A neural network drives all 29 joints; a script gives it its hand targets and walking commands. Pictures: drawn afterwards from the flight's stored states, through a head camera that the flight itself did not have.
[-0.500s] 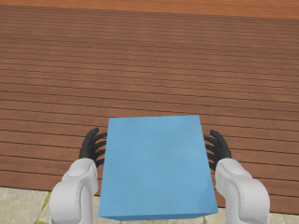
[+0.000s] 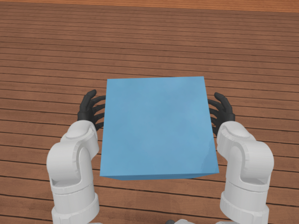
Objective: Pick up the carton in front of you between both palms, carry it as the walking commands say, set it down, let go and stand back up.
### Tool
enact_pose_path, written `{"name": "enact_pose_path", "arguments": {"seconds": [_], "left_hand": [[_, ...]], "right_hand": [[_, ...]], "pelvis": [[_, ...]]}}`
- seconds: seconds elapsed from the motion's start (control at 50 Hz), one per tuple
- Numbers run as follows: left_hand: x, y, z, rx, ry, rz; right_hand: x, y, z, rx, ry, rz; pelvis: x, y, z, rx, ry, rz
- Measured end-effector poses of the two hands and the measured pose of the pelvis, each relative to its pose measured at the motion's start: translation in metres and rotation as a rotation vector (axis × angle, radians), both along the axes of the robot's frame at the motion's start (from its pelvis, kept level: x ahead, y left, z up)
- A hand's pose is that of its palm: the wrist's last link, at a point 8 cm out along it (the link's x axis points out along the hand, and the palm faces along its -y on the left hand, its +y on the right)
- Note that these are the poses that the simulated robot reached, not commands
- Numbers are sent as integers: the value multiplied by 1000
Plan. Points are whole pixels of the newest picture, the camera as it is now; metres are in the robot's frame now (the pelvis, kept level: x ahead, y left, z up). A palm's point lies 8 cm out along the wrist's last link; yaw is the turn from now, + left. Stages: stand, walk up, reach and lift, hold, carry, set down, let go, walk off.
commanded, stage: carry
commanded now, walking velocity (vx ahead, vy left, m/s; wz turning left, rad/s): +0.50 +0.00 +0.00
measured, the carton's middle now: (156, 136) +0.32 +0.00 +0.08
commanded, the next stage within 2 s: none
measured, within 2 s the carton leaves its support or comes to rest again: neither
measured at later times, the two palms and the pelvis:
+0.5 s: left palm (113, 42) +0.69 +0.14 +0.16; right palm (195, 43) +0.67 -0.16 +0.16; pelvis +0.32 +0.01 +0.01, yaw -2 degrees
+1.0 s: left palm (118, 4) +0.98 +0.15 +0.19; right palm (182, 2) +1.01 -0.15 +0.19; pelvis +0.64 -0.03 +0.05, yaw +0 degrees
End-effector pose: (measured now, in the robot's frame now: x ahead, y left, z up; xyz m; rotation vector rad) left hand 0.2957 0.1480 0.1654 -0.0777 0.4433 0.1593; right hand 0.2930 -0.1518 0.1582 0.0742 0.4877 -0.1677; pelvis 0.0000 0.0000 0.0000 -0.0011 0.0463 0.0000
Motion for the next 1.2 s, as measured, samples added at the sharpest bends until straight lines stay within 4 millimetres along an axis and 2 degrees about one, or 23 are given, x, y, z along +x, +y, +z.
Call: {"name": "enact_pose_path", "arguments": {"seconds": [0.04, 0.08, 0.16, 0.26, 0.4, 0.48, 0.52, 0.6, 0.68, 0.82, 0.9, 0.94, 1.0, 1.06, 1.2], "left_hand": [[39, -4, -2, 24, 17, 13], [71, -6, -6, 32, 71, 26], [128, -6, -9, 6, 145, 56], [202, -9, -1, -35, 128, 59], [307, -8, 3, -48, 101, 35], [374, -4, -6, -52, 88, -13], [404, -6, -13, -49, 115, -46], [454, -12, -14, -55, 177, -73], [502, -17, -2, -65, 147, -80], [591, -15, 27, -50, 49, -40], [643, -11, 33, -19, 47, 11], [663, -7, 31, -9, 87, 45], [688, 2, 27, -24, 161, 86], [717, 7, 32, -39, 178, 112], [811, 9, 61, -34, 95, 83]], "right_hand": [[45, -4, -6, -3, 15, 38], [83, -6, -11, -8, 67, 64], [147, -5, -11, 25, 140, 62], [221, -7, 0, 52, 124, 36], [316, -7, 5, 58, 92, -5], [369, -4, 1, 34, 78, -45], [390, -6, -4, 18, 103, -71], [428, -11, -8, 32, 163, -112], [475, -15, 6, 37, 133, -130], [579, -15, 42, 17, 33, -81], [649, -11, 42, 11, 32, -9], [679, -6, 38, 10, 71, 31], [716, 2, 35, 17, 143, 60], [751, 9, 39, 39, 160, 70], [834, 10, 62, 44, 74, 47]], "pelvis": [[25, -7, -7, -11, 1, -2], [44, -13, -4, -9, 10, 0], [81, -22, 11, 0, 26, 4], [137, -25, 23, 10, 46, 0], [238, -12, 23, 8, 61, -24], [302, 4, 11, 15, 38, -37], [328, 10, 14, 19, 33, -33], [374, 18, 32, -2, 47, -30], [421, 20, 45, -21, 59, -32], [519, 4, 46, -24, 65, -15], [581, -13, 34, -29, 34, 3], [606, -19, 37, -30, 28, 1], [638, -26, 50, -14, 32, -1], [670, -28, 62, 1, 38, 6], [754, -17, 71, 12, 55, 1]]}}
